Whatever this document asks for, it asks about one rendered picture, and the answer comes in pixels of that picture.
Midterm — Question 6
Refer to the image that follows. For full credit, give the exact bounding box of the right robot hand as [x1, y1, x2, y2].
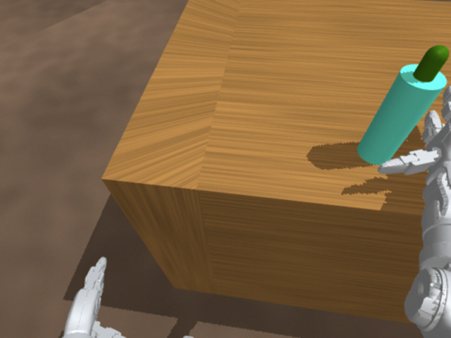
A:
[378, 85, 451, 175]

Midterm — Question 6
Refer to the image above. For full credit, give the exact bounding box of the right robot arm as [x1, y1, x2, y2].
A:
[404, 161, 451, 338]

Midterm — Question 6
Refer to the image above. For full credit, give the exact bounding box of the bottle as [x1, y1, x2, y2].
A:
[357, 45, 450, 165]

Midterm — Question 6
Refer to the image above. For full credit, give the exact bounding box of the left robot hand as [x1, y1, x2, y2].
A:
[63, 257, 126, 338]

